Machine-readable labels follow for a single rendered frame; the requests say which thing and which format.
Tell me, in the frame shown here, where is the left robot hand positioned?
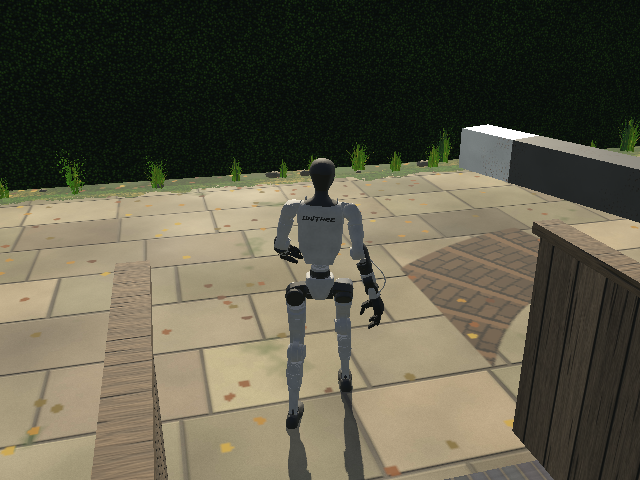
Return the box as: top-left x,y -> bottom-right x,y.
278,244 -> 303,264

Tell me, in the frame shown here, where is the left robot upper arm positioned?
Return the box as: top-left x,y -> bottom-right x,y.
274,199 -> 302,250

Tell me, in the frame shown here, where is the robot left forearm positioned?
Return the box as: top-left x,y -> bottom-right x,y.
274,236 -> 290,256

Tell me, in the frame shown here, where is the left robot thigh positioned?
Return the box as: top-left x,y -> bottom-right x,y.
285,281 -> 306,362

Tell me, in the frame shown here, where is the right robot hand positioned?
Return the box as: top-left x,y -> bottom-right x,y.
360,294 -> 384,329

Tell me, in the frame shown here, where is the right robot shin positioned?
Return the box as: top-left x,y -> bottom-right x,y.
337,318 -> 352,379

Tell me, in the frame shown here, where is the robot right forearm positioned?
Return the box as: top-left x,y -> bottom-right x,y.
356,244 -> 380,299

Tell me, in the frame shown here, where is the right robot upper arm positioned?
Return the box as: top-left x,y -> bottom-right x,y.
342,202 -> 365,260

